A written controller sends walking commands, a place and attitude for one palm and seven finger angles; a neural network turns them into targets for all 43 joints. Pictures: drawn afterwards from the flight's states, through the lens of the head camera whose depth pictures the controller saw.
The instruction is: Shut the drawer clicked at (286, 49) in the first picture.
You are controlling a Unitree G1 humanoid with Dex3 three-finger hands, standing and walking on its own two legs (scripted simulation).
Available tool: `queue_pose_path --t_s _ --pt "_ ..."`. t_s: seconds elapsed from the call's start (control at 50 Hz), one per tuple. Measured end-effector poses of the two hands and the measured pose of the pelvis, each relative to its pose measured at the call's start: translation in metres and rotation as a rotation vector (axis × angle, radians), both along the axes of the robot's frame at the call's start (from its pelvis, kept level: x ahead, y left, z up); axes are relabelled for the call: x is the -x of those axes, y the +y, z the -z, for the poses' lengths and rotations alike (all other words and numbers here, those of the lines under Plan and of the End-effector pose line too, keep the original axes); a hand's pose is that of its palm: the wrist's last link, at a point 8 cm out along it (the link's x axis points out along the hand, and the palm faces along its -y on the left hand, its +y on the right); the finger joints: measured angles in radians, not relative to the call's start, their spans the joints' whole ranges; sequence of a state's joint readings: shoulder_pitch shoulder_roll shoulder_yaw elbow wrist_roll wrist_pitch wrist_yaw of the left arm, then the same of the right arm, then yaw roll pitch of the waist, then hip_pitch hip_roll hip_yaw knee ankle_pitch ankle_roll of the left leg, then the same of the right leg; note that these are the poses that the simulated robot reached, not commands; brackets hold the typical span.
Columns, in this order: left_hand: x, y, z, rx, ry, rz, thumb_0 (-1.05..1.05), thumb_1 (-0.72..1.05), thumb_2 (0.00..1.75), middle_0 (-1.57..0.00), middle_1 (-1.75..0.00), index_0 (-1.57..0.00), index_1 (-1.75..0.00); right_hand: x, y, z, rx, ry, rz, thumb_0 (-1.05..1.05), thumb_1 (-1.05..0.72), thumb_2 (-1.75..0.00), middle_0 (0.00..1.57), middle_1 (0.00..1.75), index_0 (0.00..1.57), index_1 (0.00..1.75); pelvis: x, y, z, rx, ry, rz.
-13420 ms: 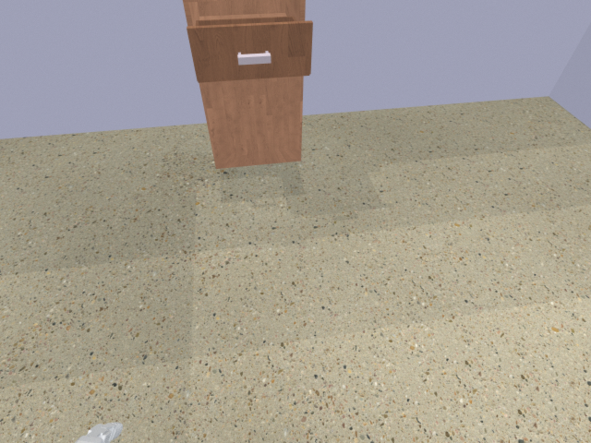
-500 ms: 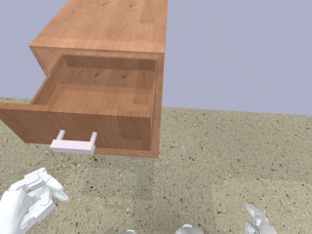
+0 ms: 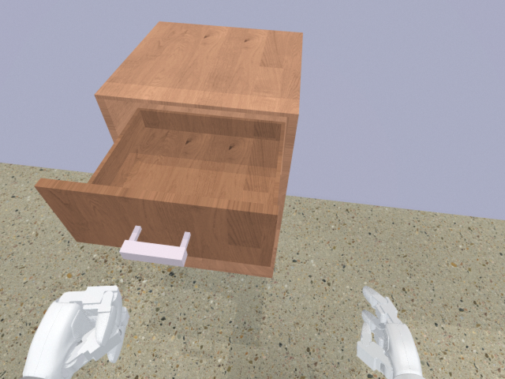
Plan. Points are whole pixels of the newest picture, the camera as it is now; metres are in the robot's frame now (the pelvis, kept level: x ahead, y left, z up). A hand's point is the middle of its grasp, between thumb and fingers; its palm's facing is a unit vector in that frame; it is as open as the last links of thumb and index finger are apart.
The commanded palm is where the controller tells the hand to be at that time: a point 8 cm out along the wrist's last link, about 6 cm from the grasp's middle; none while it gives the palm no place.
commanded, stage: raise the hand and make a fist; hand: left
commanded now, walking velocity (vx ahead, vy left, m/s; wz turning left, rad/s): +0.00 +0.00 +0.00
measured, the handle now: (158, 243) +0.34 +0.21 -0.01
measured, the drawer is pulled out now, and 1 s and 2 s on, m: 0.28 0.28 0.28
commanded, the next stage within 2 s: bring the fist close to the handle in 0.42 s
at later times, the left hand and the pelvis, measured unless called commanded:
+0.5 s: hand (114, 334) +0.16 +0.19 +0.08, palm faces +0.05 -0.99 -0.10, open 3.2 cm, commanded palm +0.12 +0.24 +0.09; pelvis -0.01 -0.01 +0.00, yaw +0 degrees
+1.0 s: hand (141, 316) +0.20 +0.18 +0.04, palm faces +0.01 -1.00 -0.09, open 3.2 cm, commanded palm +0.17 +0.24 +0.04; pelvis -0.01 -0.03 -0.01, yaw +0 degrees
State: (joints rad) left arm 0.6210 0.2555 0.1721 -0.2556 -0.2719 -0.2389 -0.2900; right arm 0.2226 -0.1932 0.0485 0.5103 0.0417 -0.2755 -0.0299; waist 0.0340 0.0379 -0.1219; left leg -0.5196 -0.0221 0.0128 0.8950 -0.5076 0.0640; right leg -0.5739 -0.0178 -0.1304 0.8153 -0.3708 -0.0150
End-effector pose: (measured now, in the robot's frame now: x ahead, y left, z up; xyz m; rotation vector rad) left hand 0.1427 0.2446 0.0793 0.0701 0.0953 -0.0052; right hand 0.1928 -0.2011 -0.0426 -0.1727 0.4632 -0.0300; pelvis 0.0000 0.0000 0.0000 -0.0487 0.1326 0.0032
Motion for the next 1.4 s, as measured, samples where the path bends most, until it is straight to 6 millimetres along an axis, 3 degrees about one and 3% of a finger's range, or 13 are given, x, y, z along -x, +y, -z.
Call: queue_pose_path --t_s 0.12,0.28,0.5,0.66,1.06,1.4 --pt "0.003 0.006 -0.013 -0.009 -0.071 -0.04 0.01 0.9 0.9 -1.39 -1.59 -1.4 -1.59 0.011 -0.004 0.006 0.026 0.04 -0.013 0.02 -0.9 -0.9 0.2 0.3 0.2 0.3 0.001 0.004 0.0 0.005 -0.007 -0.009" --pt "-0.004 -0.016 -0.003 0.004 -0.023 0.043 0.01 0.9 0.9 -1.4 -1.59 -1.4 -1.6 0.027 -0.016 0.01 0.036 0.055 0.032 0.02 -0.9 -0.9 0.2 0.3 0.2 0.3 0.005 0.004 0.001 -0.003 -0.005 0.001" --pt "0.007 -0.003 -0.011 -0.032 -0.053 -0.051 0.01 0.9 0.9 -1.4 -1.59 -1.4 -1.6 0.032 -0.029 0.01 0.029 0.05 0.05 0.02 -0.9 -0.9 0.2 0.3 0.2 0.3 0.008 -0.007 0.0 -0.007 -0.015 0.0" --pt "-0.002 -0.018 0.0 -0.021 -0.04 -0.007 0.01 0.9 0.9 -1.4 -1.6 -1.4 -1.6 0.03 -0.039 0.013 0.041 0.037 0.035 0.02 -0.9 -0.9 0.2 0.3 0.2 0.3 0.014 -0.017 0.002 -0.014 -0.006 -0.008" --pt "-0.037 -0.008 0.039 -0.016 -0.027 -0.011 0.01 0.9 0.9 -1.4 -1.59 -1.4 -1.6 0.051 -0.076 0.043 0.088 0.178 0.086 0.02 -0.9 -0.9 0.2 0.3 0.2 0.3 0.015 -0.034 0.015 -0.022 0.075 -0.001" --pt "-0.07 -0.008 0.078 0.022 -0.038 0.032 0.01 0.9 0.9 -1.4 -1.59 -1.4 -1.6 0.055 -0.063 0.067 0.09 0.221 0.078 0.02 -0.9 -0.9 0.2 0.3 0.2 0.3 0.02 -0.023 0.037 -0.019 0.148 0.011"
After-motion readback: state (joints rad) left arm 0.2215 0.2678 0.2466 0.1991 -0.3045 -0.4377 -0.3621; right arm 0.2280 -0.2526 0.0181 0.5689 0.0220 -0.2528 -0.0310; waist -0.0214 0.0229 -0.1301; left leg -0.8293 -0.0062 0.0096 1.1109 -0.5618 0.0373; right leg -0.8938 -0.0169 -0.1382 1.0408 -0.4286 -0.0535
